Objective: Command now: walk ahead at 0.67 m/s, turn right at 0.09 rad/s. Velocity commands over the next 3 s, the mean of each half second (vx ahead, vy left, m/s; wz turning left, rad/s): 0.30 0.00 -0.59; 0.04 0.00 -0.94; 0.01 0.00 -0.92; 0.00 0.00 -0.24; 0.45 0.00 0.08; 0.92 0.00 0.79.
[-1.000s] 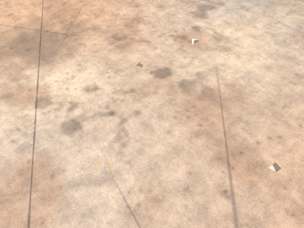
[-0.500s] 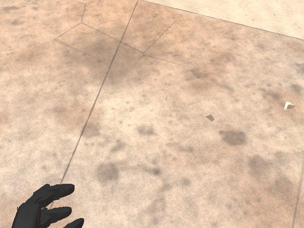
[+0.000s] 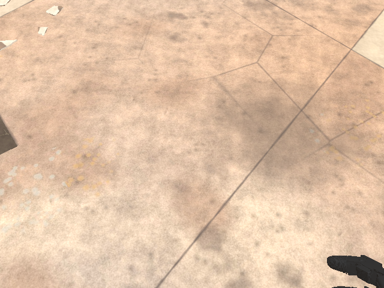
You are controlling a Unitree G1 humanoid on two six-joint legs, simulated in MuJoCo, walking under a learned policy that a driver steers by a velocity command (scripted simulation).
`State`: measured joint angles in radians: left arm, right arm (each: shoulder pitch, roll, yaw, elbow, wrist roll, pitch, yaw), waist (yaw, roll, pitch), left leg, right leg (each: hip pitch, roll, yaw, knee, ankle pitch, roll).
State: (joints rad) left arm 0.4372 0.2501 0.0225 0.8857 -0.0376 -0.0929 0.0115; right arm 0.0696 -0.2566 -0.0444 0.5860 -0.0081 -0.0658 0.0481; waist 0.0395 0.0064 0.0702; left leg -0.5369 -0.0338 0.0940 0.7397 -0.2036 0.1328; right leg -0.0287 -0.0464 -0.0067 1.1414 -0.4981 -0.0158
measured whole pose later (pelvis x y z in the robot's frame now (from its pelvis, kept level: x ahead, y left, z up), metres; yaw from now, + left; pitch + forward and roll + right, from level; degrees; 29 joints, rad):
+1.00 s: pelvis +0.41 +0.00 +0.03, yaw -50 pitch +1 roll +1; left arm 0.18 0.38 0.10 0.53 -0.02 0.06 0.00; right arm 0.11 -0.30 -0.08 0.70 -0.02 -0.01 -0.04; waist 0.00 -0.05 0.06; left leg -0.29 -0.04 -0.02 0.45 -0.17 0.01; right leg -0.57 0.09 0.16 1.14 -0.40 0.05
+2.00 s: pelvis +0.42 -0.06 +0.03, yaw -82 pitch +0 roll +0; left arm 0.20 0.25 0.03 0.71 0.02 0.03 0.01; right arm 0.15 -0.24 -0.02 0.71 -0.01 -0.02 0.00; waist 0.01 -0.02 0.02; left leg -0.25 0.01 0.01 0.55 -0.30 0.00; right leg -0.24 0.04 0.12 0.55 -0.31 0.01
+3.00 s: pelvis +0.50 -0.51 +0.01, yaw -53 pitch -1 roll +0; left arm 0.22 0.24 0.02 0.69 -0.02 -0.15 0.01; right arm 0.35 -0.31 -0.08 0.71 0.01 -0.05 0.05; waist -0.02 0.02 0.06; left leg -0.40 -0.17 0.05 0.68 -0.26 0.19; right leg -0.33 -0.01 0.10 1.44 -0.37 -0.04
